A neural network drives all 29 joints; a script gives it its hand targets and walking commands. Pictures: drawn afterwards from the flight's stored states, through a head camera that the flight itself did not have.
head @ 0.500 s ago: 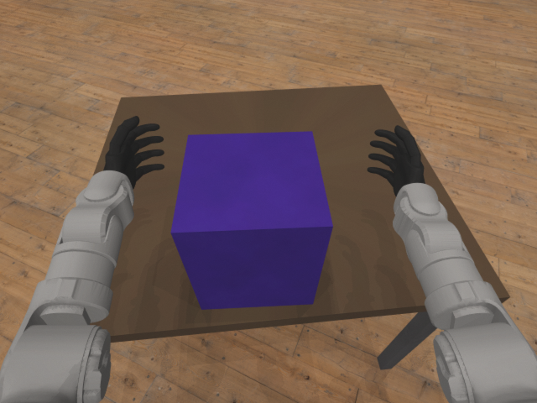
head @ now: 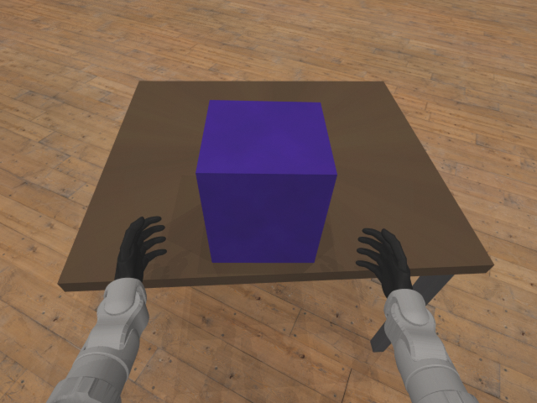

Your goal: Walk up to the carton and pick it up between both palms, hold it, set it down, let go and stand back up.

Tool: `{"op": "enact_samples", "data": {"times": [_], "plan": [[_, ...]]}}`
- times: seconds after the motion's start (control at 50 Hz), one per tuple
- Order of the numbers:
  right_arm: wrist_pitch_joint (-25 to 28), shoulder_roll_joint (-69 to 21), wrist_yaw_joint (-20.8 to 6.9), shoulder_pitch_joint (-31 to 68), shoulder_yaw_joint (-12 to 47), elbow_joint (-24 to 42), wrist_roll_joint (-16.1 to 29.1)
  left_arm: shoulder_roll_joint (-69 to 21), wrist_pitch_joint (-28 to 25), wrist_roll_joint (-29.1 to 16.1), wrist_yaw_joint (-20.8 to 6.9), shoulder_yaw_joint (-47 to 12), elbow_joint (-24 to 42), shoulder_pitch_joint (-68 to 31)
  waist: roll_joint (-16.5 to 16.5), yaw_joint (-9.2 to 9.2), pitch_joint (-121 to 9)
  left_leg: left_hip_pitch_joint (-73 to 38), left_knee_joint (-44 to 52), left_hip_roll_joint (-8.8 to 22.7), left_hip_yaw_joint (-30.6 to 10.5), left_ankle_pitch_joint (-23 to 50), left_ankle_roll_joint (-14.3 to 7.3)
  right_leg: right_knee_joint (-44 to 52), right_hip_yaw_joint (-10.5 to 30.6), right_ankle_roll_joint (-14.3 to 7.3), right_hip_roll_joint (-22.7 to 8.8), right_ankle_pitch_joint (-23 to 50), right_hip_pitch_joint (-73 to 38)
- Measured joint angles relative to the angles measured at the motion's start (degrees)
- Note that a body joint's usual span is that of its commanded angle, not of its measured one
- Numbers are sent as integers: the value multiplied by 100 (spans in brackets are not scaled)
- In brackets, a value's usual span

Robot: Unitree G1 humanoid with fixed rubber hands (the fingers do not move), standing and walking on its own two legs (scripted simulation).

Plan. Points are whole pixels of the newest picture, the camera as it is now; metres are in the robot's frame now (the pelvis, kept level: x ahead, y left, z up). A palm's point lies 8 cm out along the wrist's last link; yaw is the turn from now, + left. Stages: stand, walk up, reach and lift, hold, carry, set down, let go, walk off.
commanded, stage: set down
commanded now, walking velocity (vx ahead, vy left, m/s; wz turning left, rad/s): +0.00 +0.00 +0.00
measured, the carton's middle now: (264, 185) +0.53 +0.02 +0.02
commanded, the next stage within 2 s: let go in 1.90 s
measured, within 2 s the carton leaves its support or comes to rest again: neither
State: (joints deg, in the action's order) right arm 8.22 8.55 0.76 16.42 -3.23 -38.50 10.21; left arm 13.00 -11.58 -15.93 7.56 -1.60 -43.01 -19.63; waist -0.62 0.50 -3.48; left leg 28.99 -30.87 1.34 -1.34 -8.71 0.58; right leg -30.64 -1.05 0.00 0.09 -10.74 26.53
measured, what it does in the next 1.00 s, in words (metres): shifts its weight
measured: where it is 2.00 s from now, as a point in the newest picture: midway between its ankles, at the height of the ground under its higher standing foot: outside the picture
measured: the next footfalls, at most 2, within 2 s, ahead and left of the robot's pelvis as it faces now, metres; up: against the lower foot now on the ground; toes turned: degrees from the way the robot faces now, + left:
none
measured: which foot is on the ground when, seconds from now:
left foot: down 0.00-1.00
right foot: down 0.00-1.00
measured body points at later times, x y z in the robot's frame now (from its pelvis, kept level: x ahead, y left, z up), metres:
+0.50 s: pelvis +0.01 +0.01 +0.00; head -0.01 +0.05 +0.45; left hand +0.27 +0.22 -0.06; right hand +0.26 -0.22 -0.02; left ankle +0.08 +0.13 -0.73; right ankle +0.06 -0.12 -0.73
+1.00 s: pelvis +0.09 -0.01 +0.02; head +0.08 +0.00 +0.47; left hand +0.30 +0.21 -0.04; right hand +0.29 -0.22 -0.04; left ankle +0.08 +0.13 -0.73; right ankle +0.06 -0.12 -0.73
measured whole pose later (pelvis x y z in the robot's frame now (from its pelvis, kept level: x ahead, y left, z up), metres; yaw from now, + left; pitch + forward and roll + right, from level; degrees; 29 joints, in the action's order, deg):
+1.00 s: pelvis +0.09 -0.01 +0.02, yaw -2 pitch -4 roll +0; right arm 13.5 10.4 1.8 -7.0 2.9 -37.0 8.1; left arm 9.5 -1.6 -4.2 0.6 0.6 -30.5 6.7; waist 1.0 2.3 2.7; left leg 3.6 -20.0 1.4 1.0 -12.0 1.4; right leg -21.1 2.3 -0.2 0.7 -14.1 2.5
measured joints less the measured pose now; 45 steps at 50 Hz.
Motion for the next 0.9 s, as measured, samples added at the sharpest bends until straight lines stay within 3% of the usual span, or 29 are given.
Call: {"op": "enact_samples", "data": {"times": [0.12,0.22,0.26,0.34,0.44,0.5,0.56,0.62,0.72,0.78,0.9], "plan": [[-595,323,133,1165,307,-721,321,181,218,-635,7,-436,-1219,-1530,-35,0,-484,320,-303,-81,135,-192,-121,-536,243,6,-4,-353,431],[-579,526,159,1802,651,-1556,611,179,373,-501,-202,-395,-1952,-2143,68,101,-625,-34,-247,-76,190,-27,-39,-509,331,154,-2,-131,121],[-484,571,128,1815,792,-1978,692,128,422,-274,-354,-369,-2236,-2111,143,150,-537,-388,-126,-108,138,-7,-27,-437,282,61,-28,-411,-219],[209,390,19,776,927,-2216,622,-70,369,607,-712,-26,-1567,-733,435,228,-233,-1302,213,-160,135,-47,-68,54,287,56,-84,-28,-1130],[208,183,-296,-427,341,-1875,284,-163,729,902,-237,-57,-782,860,513,153,296,-1658,187,-45,156,-172,-47,160,306,-51,40,-246,-1561],[171,245,-449,-1068,51,-973,159,-194,568,767,49,-132,-128,1411,494,78,635,-1526,62,-22,144,-196,-44,88,312,0,79,-233,-1494],[430,310,-538,-1580,-41,183,235,-142,-199,347,356,-275,650,1667,465,121,582,-1062,-157,-56,157,-247,-26,-230,329,71,48,-231,-984],[563,351,-587,-1403,128,421,290,-21,-571,112,453,-347,773,1395,346,114,363,-797,-268,-70,173,-283,-12,-443,338,52,34,-365,-670],[403,244,-398,-706,441,-350,173,83,-99,-3,85,-424,35,707,81,120,-56,-888,-219,-118,243,-407,-11,-533,381,31,-32,-533,-674],[350,173,-174,-613,549,-710,29,-45,364,168,-226,-321,-171,655,-75,144,-98,-1210,-14,-128,260,-457,-22,-347,395,78,-48,-564,-984],[295,155,93,-1327,615,-628,-174,-362,1135,890,-666,43,490,1591,-119,185,318,-2230,769,-62,277,-348,17,559,388,-1,-1,-379,-2042]]}}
